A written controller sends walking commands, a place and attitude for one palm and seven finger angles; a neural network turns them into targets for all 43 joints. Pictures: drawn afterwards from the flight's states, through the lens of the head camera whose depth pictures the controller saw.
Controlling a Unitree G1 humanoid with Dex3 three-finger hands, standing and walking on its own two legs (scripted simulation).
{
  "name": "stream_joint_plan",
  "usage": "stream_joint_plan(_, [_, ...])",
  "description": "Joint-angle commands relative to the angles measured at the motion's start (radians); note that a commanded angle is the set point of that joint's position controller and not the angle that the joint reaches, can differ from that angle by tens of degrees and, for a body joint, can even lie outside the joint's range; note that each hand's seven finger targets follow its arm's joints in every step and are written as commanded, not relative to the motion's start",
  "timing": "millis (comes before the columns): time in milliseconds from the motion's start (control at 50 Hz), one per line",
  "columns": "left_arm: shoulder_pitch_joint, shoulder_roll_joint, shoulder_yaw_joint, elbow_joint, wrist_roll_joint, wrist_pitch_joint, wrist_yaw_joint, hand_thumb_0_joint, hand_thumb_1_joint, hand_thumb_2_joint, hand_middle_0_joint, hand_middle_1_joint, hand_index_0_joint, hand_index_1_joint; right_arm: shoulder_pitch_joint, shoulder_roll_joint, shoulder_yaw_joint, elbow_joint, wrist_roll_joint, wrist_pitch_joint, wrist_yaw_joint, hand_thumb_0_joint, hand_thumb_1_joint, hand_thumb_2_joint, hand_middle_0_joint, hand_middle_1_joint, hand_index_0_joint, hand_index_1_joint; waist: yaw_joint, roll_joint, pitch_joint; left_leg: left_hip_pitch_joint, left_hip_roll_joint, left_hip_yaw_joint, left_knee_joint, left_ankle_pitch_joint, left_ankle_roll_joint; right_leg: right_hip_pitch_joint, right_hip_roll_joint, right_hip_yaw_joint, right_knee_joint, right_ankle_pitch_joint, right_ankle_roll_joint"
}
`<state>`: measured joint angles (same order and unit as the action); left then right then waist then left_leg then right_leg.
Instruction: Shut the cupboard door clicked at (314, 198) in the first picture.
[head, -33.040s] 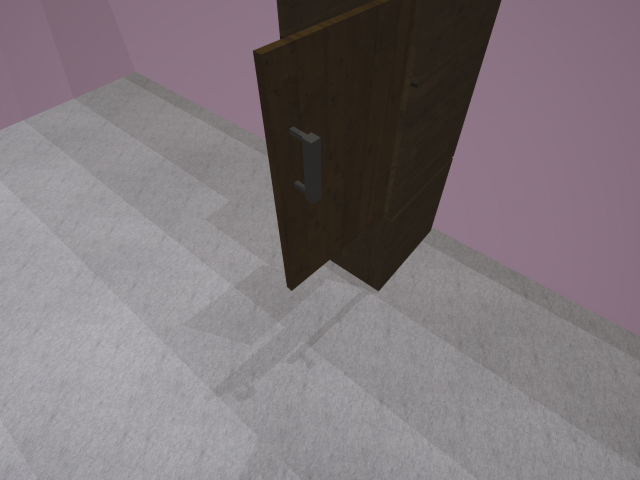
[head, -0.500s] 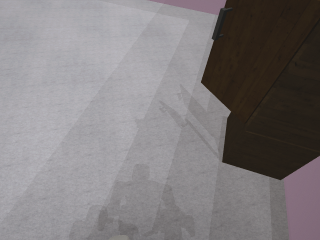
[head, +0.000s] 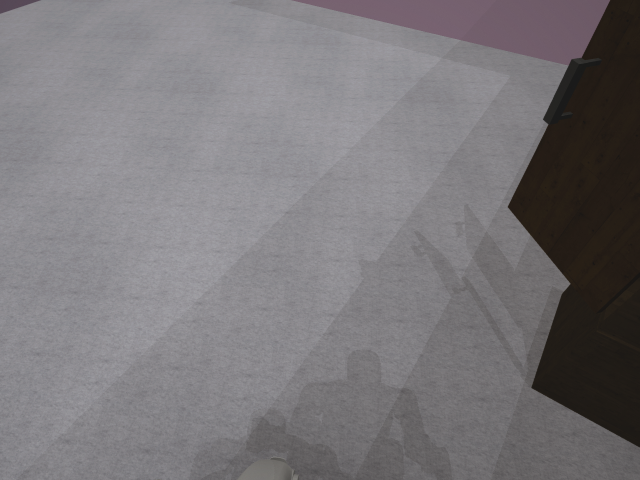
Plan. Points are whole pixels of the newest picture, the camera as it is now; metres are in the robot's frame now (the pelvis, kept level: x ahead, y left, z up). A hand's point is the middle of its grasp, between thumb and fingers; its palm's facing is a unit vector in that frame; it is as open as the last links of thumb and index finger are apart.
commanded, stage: walk to a spot facing it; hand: left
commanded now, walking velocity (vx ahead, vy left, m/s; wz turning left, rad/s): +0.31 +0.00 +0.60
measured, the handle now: (572, 91) +0.85 -0.50 +0.04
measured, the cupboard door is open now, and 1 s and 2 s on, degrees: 49 49 49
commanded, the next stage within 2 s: turn to face it in 1.04 s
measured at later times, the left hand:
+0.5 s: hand out of the picture +0.06 +0.26 -0.19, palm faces +0.35 -0.91 -0.22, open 7.4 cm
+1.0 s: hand (174, 340) +0.36 +0.28 -0.16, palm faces +0.42 -0.88 -0.22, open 7.2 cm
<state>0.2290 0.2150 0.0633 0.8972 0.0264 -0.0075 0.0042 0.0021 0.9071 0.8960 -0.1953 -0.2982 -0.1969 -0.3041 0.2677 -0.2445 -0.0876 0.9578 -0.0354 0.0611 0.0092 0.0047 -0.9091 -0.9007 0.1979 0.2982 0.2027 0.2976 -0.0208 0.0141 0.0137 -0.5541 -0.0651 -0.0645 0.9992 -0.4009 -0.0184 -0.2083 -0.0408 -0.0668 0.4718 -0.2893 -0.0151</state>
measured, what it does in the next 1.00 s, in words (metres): walks ahead, turning left: left foot, then right foot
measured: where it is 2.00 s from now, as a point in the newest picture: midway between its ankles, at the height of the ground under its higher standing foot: (273, 374)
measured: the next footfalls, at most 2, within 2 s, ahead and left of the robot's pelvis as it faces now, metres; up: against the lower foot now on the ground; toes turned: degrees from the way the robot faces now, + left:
left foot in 0.36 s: +0.20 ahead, +0.18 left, +0.00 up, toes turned +22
right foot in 0.82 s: +0.45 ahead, +0.02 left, +0.00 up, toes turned +13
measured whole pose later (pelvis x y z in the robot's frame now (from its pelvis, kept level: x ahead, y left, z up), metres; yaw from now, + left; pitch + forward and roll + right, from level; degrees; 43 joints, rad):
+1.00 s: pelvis +0.38 +0.09 +0.00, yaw +23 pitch +1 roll +1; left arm 0.27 0.16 0.07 0.97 0.02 -0.08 0.01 0.00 0.94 0.90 -0.20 -0.30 -0.20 -0.30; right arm 0.36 -0.17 -0.05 1.07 -0.02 -0.02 0.00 0.01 -0.91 -0.90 0.20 0.30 0.20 0.30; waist -0.03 0.00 0.03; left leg -0.50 0.03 0.01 1.17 -0.30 0.02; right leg -0.20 -0.04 -0.17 0.43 -0.24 -0.05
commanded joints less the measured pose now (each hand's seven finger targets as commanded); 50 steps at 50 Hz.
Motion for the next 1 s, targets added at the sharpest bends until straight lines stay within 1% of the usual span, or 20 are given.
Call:
stream_joint_plan(0, [-0.022, 0.141, 0.035, -0.05, -0.003, -0.052, 0.011, 0.0, 0.9, 0.9, -0.2, -0.3, -0.2, -0.3, -0.053, -0.058, -0.011, -0.106, -0.002, -0.035, 0.036, 0.0, -0.9, -0.9, 0.2, 0.3, 0.2, 0.3, -0.022, -0.133, 0.096, -0.193, 0.112, 0.033, 0.213, 0.152, -0.024, 0.047, -0.276, 0.134, -0.328, -0.133, -0.066])
stream_joint_plan(100, [0.16, 0.121, 0.029, 0.027, 0.001, -0.069, 0.013, 0.0, 0.9, 0.9, -0.2, -0.3, -0.2, -0.3, -0.156, -0.025, 0.009, -0.133, 0.006, -0.043, 0.044, 0.0, -0.9, -0.9, 0.2, 0.3, 0.2, 0.3, 0.038, -0.17, 0.074, -0.235, 0.122, 0.112, 0.053, 0.176, -0.015, 0.264, -0.262, -0.035, -0.25, 0.327, -0.056])
stream_joint_plan(200, [0.232, 0.138, 0.03, 0.06, 0.007, -0.069, 0.015, 0.0, 0.9, 0.9, -0.2, -0.3, -0.2, -0.3, -0.283, -0.009, 0.033, -0.17, 0.006, -0.055, 0.055, 0.0, -0.9, -0.9, 0.2, 0.3, 0.2, 0.3, 0.08, -0.184, 0.09, -0.172, 0.13, 0.171, -0.214, 0.141, 0.017, 0.331, -0.307, -0.093, -0.193, 0.492, -0.068])
stream_joint_plan(260, [0.21, 0.174, 0.037, 0.055, 0.006, -0.069, 0.012, 0.0, 0.9, 0.9, -0.2, -0.3, -0.2, -0.3, -0.209, -0.024, 0.031, -0.155, 0.006, -0.072, 0.051, 0.0, -0.9, -0.9, 0.2, 0.3, 0.2, 0.3, 0.038, -0.184, 0.038, 0.051, 0.073, 0.225, -0.336, 0.076, 0.064, 0.298, -0.332, -0.134, -0.062, 0.727, -0.067])
stream_joint_plan(300, [0.186, 0.191, 0.037, 0.051, -0.006, -0.067, 0.006, 0.0, 0.9, 0.9, -0.2, -0.3, -0.2, -0.3, 0.014, -0.08, 0.016, -0.091, -0.002, -0.08, 0.038, 0.0, -0.9, -0.9, 0.2, 0.3, 0.2, 0.3, -0.073, -0.115, -0.093, 0.426, 0.018, 0.253, -0.453, 0.166, 0.09, 0.152, -0.284, -0.214, 0.228, 0.703, -0.024])
stream_joint_plan(320, [0.187, 0.158, 0.036, 0.033, -0.01, -0.066, -0.006, 0.0, 0.9, 0.9, -0.2, -0.3, -0.2, -0.3, 0.158, -0.178, -0.01, -0.061, -0.008, -0.084, 0.023, 0.0, -0.9, -0.9, 0.2, 0.3, 0.2, 0.3, -0.144, 0.042, -0.215, 0.72, 0.162, 0.054, -0.482, 0.156, 0.146, -0.078, -0.225, -0.211, 0.479, 0.403, 0.016])
stream_joint_plan(340, [0.162, 0.096, 0.019, -0.018, -0.015, -0.062, -0.019, 0.0, 0.9, 0.9, -0.2, -0.3, -0.2, -0.3, 0.27, -0.307, -0.039, -0.041, -0.007, -0.091, 0.008, 0.0, -0.9, -0.9, 0.2, 0.3, 0.2, 0.3, -0.17, 0.285, -0.299, 0.93, 0.459, -0.42, -0.563, 0.274, 0.259, -0.422, -0.067, -0.144, 0.804, -0.266, 0.06])
stream_joint_plan(360, [0.043, 0.118, 0.015, -0.061, -0.014, -0.057, -0.01, 0.0, 0.9, 0.9, -0.2, -0.3, -0.2, -0.3, 0.292, -0.309, -0.042, -0.023, 0.011, -0.084, -0.007, 0.0, -0.9, -0.9, 0.2, 0.3, 0.2, 0.3, -0.185, 0.151, -0.288, 0.929, 0.508, -0.477, -0.642, 0.389, 0.301, -0.519, -0.065, 0.007, 0.907, -0.269, 0.037])
stream_joint_plan(380, [0.015, 0.104, 0.022, -0.069, -0.012, -0.057, -0.004, 0.0, 0.9, 0.9, -0.2, -0.3, -0.2, -0.3, 0.216, -0.277, -0.029, -0.034, 0.01, -0.084, -0.012, 0.0, -0.9, -0.9, 0.2, 0.3, 0.2, 0.3, -0.138, 0.063, -0.181, 0.765, 0.501, -0.371, -0.671, 0.294, 0.281, -0.51, -0.104, 0.032, 0.924, -0.215, 0.029])
stream_joint_plan(440, [0.092, 0.065, 0.021, 0.012, 0.009, -0.03, -0.015, 0.0, 0.9, 0.9, -0.2, -0.3, -0.2, -0.3, -0.003, -0.121, 0.021, -0.078, 0.007, -0.11, -0.024, 0.0, -0.9, -0.9, 0.2, 0.3, 0.2, 0.3, -0.02, 0.119, 0.007, 0.364, 0.368, -0.165, -0.752, 0.094, 0.194, -0.382, -0.151, 0.066, 0.761, -0.075, 0.038])
stream_joint_plan(480, [0.133, 0.025, 0.015, 0.029, 0.014, -0.014, -0.021, 0.0, 0.9, 0.9, -0.2, -0.3, -0.2, -0.3, -0.012, -0.09, 0.03, -0.063, 0.006, -0.118, -0.028, 0.0, -0.9, -0.9, 0.2, 0.3, 0.2, 0.3, 0.011, 0.098, 0.045, 0.292, 0.318, -0.107, -0.794, 0.091, 0.195, -0.346, -0.122, 0.04, 0.665, -0.018, 0.044])
stream_joint_plan(680, [-0.067, 0.035, 0.023, -0.039, 0.003, -0.014, -0.039, 0.0, 0.9, 0.9, -0.2, -0.3, -0.2, -0.3, 0.068, -0.082, 0.013, 0.013, 0.004, -0.124, -0.024, 0.0, -0.9, -0.9, 0.2, 0.3, 0.2, 0.3, 0.009, 0.048, 0.112, 0.316, 0.303, -0.052, -0.843, 0.049, 0.216, -0.258, -0.069, 0.013, 0.218, 0.163, 0.04])
stream_joint_plan(720, [-0.055, 0.041, 0.025, -0.037, 0.003, -0.023, -0.04, 0.0, 0.9, 0.9, -0.2, -0.3, -0.2, -0.3, 0.074, -0.091, 0.012, 0.028, 0.002, -0.123, -0.024, 0.0, -0.9, -0.9, 0.2, 0.3, 0.2, 0.3, 0.02, 0.057, 0.087, 0.343, 0.296, -0.042, -0.784, 0.085, 0.206, -0.177, -0.041, -0.011, 0.149, 0.142, 0.034])
stream_joint_plan(760, [0.068, 0.073, 0.037, 0.001, 0.007, -0.039, -0.035, 0.0, 0.9, 0.9, -0.2, -0.3, -0.2, -0.3, 0.091, -0.072, 0.016, 0.045, 0.006, -0.121, -0.024, 0.0, -0.9, -0.9, 0.2, 0.3, 0.2, 0.3, 0.073, -0.011, 0.037, 0.318, 0.233, -0.001, -0.6, 0.192, 0.165, 0.026, -0.01, -0.01, 0.028, 0.119, 0.012])
stream_joint_plan(780, [0.209, 0.132, 0.051, 0.045, 0.015, -0.054, -0.028, 0.0, 0.9, 0.9, -0.2, -0.3, -0.2, -0.3, 0.104, -0.043, 0.022, 0.048, 0.017, -0.125, -0.018, 0.0, -0.9, -0.9, 0.2, 0.3, 0.2, 0.3, 0.13, -0.124, -0.043, 0.202, 0.154, 0.067, -0.334, 0.214, 0.128, 0.242, -0.111, 0.135, -0.043, -0.003, -0.032])
stream_joint_plan(800, [0.347, 0.231, 0.075, 0.091, 0.019, -0.059, -0.017, 0.0, 0.9, 0.9, -0.2, -0.3, -0.2, -0.3, 0.153, 0.018, 0.031, 0.027, 0.027, -0.133, -0.012, 0.0, -0.9, -0.9, 0.2, 0.3, 0.2, 0.3, 0.155, -0.395, -0.152, -0.013, -0.003, 0.159, -0.004, -0.106, 0.082, 0.446, -0.369, 0.507, -0.187, -0.084, -0.123])
stream_joint_plan(820, [0.346, 0.233, 0.069, 0.089, 0.003, -0.053, -0.008, 0.0, 0.9, 0.9, -0.2, -0.3, -0.2, -0.3, 0.113, -0.017, 0.027, 0.013, 0.018, -0.124, -0.012, 0.0, -0.9, -0.9, 0.2, 0.3, 0.2, 0.3, 0.147, -0.302, -0.112, -0.096, 0.031, 0.061, 0.202, -0.197, 0.087, 0.371, -0.434, 0.635, -0.282, -0.217, -0.161])
stream_joint_plan(860, [0.173, 0.122, 0.046, 0.058, 0.003, -0.056, 0.007, 0.0, 0.9, 0.9, -0.2, -0.3, -0.2, -0.3, 0.065, -0.012, 0.018, 0.031, 0.014, -0.125, -0.013, 0.0, -0.9, -0.9, 0.2, 0.3, 0.2, 0.3, 0.083, -0.183, -0.004, -0.143, 0.121, -0.001, 0.285, 0.026, 0.079, 0.22, -0.381, 0.459, -0.282, -0.11, -0.127])
stream_joint_plan(900, [0.112, 0.061, 0.023, 0.042, 0.001, -0.074, 0.006, 0.0, 0.9, 0.9, -0.2, -0.3, -0.2, -0.3, 0.077, 0.03, 0.03, 0.044, 0.013, -0.113, -0.007, 0.0, -0.9, -0.9, 0.2, 0.3, 0.2, 0.3, 0.03, -0.065, -0.007, -0.061, 0.148, 0.017, 0.236, 0.113, 0.055, 0.127, -0.317, 0.192, -0.245, 0.226, -0.106])
stream_joint_plan(980, [0.146, 0.024, 0.014, 0.07, 0.001, -0.091, 0.01, 0.0, 0.9, 0.9, -0.2, -0.3, -0.2, -0.3, 0.071, 0.072, 0.035, 0.035, 0.01, -0.079, 0.008, 0.0, -0.9, -0.9, 0.2, 0.3, 0.2, 0.3, 0.002, -0.114, 0.025, -0.075, 0.15, 0.079, 0.129, 0.151, 0.02, 0.112, -0.27, -0.023, -0.227, 0.58, -0.084])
